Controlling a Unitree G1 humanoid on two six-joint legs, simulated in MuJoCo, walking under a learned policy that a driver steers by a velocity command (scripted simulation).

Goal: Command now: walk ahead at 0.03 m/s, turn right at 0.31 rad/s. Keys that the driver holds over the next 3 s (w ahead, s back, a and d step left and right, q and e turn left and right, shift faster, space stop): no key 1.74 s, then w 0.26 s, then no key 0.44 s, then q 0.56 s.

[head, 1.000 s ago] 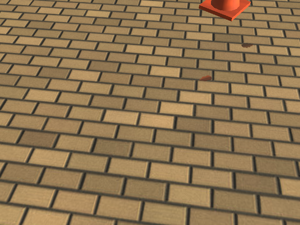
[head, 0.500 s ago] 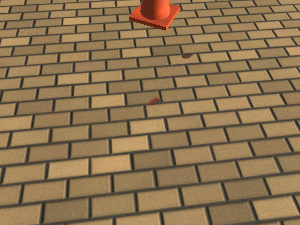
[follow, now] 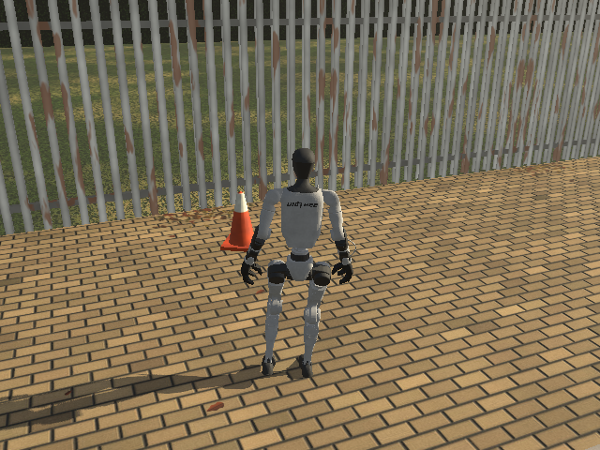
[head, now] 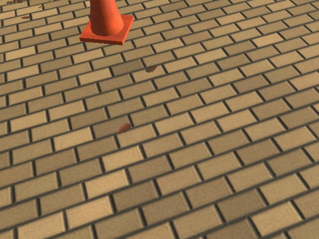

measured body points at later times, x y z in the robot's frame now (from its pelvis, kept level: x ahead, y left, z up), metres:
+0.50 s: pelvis +0.01 +0.04 +0.01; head +0.02 +0.05 +0.46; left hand +0.09 +0.29 -0.14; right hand +0.09 -0.21 -0.13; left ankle -0.01 +0.14 -0.74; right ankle +0.01 -0.08 -0.74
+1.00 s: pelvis +0.00 +0.03 +0.01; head +0.01 +0.03 +0.46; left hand +0.02 +0.27 -0.15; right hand +0.01 -0.21 -0.15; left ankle -0.01 +0.14 -0.74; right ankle +0.01 -0.08 -0.74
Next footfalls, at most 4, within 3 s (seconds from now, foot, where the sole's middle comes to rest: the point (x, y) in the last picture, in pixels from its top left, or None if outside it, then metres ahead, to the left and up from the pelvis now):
0.20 left None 0.03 0.14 -0.77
0.42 right None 0.05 -0.08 -0.77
2.42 left None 0.27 0.07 -0.77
2.62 right None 0.18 -0.10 -0.77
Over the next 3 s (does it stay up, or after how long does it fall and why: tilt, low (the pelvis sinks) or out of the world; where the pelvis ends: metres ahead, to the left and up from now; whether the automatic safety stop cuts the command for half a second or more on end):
stays up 0.20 0.00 -0.01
